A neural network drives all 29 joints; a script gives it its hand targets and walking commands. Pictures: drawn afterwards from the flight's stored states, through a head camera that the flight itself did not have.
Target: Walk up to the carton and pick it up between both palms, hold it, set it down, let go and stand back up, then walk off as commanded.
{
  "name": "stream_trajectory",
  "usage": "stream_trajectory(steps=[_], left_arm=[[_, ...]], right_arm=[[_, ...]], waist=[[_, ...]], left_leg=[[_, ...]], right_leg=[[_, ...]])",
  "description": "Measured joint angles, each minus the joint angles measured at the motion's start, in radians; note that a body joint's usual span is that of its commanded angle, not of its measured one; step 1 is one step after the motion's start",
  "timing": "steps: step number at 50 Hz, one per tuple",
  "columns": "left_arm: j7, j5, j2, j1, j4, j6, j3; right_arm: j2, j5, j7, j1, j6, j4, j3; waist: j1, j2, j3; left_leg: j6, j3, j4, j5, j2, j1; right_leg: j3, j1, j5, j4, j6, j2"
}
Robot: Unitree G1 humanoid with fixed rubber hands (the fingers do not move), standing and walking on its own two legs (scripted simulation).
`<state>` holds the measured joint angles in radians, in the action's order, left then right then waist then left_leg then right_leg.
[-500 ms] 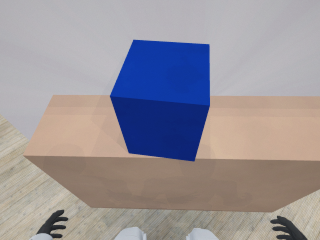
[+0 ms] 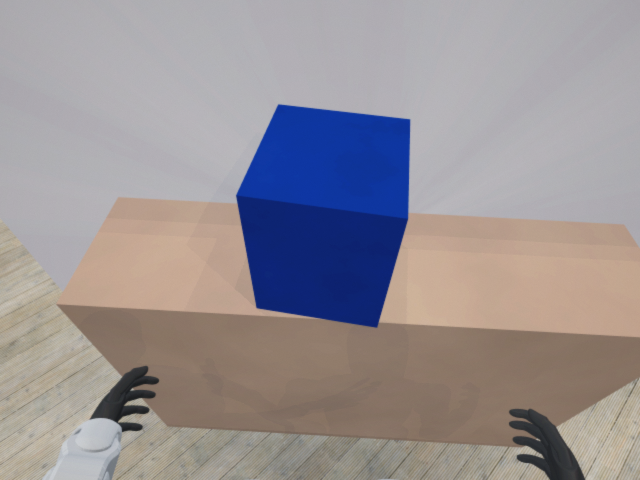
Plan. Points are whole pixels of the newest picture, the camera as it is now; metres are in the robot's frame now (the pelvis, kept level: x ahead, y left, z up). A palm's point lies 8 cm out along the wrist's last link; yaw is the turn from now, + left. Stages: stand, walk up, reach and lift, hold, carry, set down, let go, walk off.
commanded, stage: reach and lift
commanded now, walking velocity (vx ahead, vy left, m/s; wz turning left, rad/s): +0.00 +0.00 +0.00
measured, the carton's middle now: (329, 219) +0.47 +0.01 +0.04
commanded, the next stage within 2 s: none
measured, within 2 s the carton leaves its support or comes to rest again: neither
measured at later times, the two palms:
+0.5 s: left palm (97, 416) +0.19 +0.28 -0.01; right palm (526, 467) +0.14 -0.20 +0.01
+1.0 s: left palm (70, 389) +0.20 +0.29 +0.04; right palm (470, 442) +0.15 -0.13 +0.07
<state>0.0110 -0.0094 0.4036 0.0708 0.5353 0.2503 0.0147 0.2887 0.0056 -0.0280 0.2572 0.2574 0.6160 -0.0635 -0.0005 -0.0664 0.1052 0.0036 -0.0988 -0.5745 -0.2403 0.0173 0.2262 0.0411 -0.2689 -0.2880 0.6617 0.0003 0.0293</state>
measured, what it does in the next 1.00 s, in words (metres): steps on the spot: right foot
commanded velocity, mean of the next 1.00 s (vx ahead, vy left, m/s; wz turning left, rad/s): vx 0.00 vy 0.00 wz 0.00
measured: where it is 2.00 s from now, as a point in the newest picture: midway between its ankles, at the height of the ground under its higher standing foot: outside the picture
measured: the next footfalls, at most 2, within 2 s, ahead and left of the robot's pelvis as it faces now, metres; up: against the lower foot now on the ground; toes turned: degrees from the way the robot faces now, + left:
right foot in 0.36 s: +0.01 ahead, -0.07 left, +0.00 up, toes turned +2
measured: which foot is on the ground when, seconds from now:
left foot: down 0.00-1.00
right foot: down 0.00-0.26, up 0.28-0.34, down 0.36-1.00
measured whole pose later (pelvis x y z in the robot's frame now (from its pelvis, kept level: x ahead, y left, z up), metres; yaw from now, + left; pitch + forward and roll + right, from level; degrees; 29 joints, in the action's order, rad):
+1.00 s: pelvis -0.02 +0.06 +0.01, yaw +0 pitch -8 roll +1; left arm 0.08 0.17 0.38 0.20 0.06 0.07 0.02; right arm 0.11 -0.20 -0.17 0.44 -0.12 -0.23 0.08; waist 0.00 -0.08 0.10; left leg -0.06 -0.11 -0.44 -0.15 -0.05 0.17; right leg 0.05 -0.08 -0.33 0.53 -0.03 0.01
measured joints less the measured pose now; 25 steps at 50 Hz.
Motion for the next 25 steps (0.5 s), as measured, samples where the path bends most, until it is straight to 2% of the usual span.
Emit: stream_trajectory(steps=[7, 12, 16, 17, 20, 22, 25], left_arm=[[0.021, 0.000, 0.000, 0.000, -0.089, 0.011, 0.000], [0.022, 0.000, 0.000, 0.000, -0.144, 0.028, 0.000], [0.028, 0.000, -0.024, 0.030, -0.145, -0.010, -0.001], [0.037, 0.000, -0.026, 0.032, -0.145, -0.027, 0.000], [0.060, 0.034, -0.024, 0.032, -0.144, -0.074, 0.002], [0.070, 0.069, -0.025, 0.036, -0.145, -0.085, 0.002], [0.086, 0.092, -0.025, 0.062, -0.158, -0.133, 0.003]], right_arm=[[-0.039, -0.050, -0.044, 0.086, -0.130, -0.257, 0.015], [-0.042, -0.077, -0.042, 0.100, -0.224, -0.387, 0.027], [-0.043, -0.077, -0.012, 0.089, -0.258, -0.398, 0.027], [-0.043, -0.077, -0.012, 0.089, -0.261, -0.398, 0.027], [-0.045, -0.090, -0.046, 0.088, -0.268, -0.448, 0.038], [-0.054, -0.108, -0.075, 0.095, -0.268, -0.486, 0.061], [-0.092, -0.128, -0.104, 0.114, -0.266, -0.527, 0.085]], waist=[[0.000, -0.003, 0.000], [0.000, -0.001, -0.002], [0.000, 0.061, -0.027], [0.001, 0.063, -0.031], [0.000, 0.031, -0.027], [0.000, 0.030, -0.008], [0.000, 0.029, -0.006]], left_leg=[[-0.014, 0.000, 0.013, 0.020, -0.023, -0.018], [-0.036, 0.000, 0.013, 0.021, -0.030, -0.034], [-0.054, 0.001, 0.020, 0.014, 0.028, -0.037], [-0.057, 0.000, 0.027, 0.014, 0.030, -0.036], [-0.048, -0.006, 0.045, 0.042, -0.014, -0.023], [-0.032, -0.006, 0.089, 0.071, -0.020, -0.046], [-0.031, -0.006, 0.127, 0.094, -0.022, -0.055]], right_leg=[[0.000, 0.015, 0.005, 0.000, 0.000, 0.022], [0.001, 0.037, 0.007, -0.009, 0.000, 0.027], [0.001, 0.098, 0.032, -0.010, 0.000, -0.085], [0.003, 0.127, 0.009, -0.018, 0.000, -0.098], [0.006, 0.184, -0.112, -0.093, -0.019, -0.067], [0.006, 0.184, -0.063, -0.097, -0.027, -0.063], [0.006, 0.184, -0.034, -0.119, -0.027, -0.062]])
